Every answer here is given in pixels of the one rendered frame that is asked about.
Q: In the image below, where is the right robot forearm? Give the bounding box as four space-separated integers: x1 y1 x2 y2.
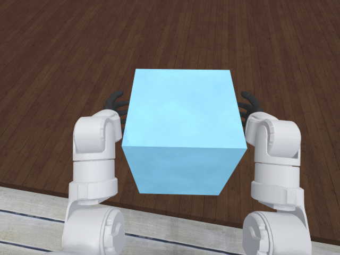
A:
245 112 312 253

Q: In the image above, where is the left robot hand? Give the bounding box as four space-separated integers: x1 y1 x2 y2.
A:
103 90 130 133

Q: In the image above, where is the right robot hand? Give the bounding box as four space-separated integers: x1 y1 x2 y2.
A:
237 91 264 136

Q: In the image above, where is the carton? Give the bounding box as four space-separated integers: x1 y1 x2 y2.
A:
122 69 247 196

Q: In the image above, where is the left robot forearm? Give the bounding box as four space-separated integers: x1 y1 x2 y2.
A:
62 109 122 247

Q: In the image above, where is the robot right upper arm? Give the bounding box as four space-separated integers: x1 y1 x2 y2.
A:
242 211 311 255

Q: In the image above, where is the robot left upper arm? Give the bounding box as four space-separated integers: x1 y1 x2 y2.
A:
41 207 125 255

